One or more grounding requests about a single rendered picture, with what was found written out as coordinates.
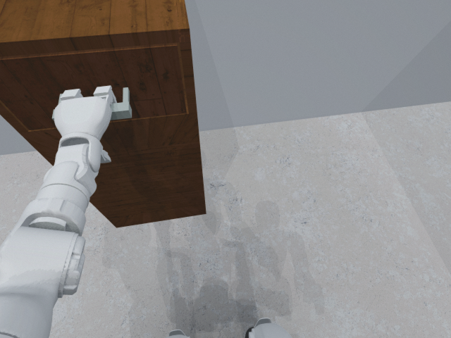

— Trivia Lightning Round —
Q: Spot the handle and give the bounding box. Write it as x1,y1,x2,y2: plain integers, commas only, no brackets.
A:
52,87,132,121

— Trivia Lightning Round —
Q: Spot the left robot upper arm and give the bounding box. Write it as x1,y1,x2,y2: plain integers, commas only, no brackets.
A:
0,226,85,338

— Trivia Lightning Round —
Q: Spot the left robot hand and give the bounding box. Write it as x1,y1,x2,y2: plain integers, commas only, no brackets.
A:
54,85,117,163

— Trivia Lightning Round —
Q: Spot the cabinet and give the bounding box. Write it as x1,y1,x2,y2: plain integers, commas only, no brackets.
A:
0,0,206,228

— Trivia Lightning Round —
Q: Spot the left robot forearm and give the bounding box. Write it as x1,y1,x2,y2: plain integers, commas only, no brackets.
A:
0,132,101,264

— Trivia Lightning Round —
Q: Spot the left robot shin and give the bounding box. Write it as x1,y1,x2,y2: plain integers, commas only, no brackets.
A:
169,330,187,337

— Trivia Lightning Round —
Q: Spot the drawer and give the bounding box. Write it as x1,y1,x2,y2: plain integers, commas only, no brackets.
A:
0,43,187,130

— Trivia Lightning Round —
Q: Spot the right robot thigh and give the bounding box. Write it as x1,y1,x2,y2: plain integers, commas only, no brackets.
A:
249,323,292,338

